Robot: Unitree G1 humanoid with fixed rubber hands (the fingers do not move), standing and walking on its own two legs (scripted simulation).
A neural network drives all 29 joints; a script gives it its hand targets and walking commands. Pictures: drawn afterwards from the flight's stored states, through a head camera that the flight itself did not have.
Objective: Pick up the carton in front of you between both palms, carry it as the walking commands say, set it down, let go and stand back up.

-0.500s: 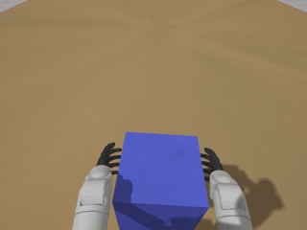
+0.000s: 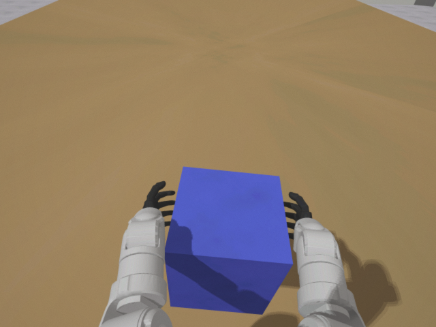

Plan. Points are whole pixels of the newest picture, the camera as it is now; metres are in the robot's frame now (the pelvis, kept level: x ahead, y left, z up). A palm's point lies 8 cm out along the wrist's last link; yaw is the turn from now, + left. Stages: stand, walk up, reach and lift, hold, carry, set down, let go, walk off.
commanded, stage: set down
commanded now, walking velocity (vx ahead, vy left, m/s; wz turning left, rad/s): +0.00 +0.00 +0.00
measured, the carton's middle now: (223, 242) +0.34 +0.01 -0.03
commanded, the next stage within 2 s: none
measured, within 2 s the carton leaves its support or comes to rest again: neither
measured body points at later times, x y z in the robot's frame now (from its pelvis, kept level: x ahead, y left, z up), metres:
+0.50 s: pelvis -0.01 +0.00 -0.08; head +0.22 +0.01 +0.31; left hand +0.41 +0.16 -0.16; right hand +0.40 -0.14 -0.17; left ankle +0.06 +0.12 -0.73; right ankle +0.05 -0.12 -0.73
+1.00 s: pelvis -0.03 +0.00 -0.21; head +0.25 +0.01 +0.15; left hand +0.46 +0.17 -0.30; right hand +0.45 -0.13 -0.31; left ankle +0.06 +0.12 -0.73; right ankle +0.05 -0.12 -0.73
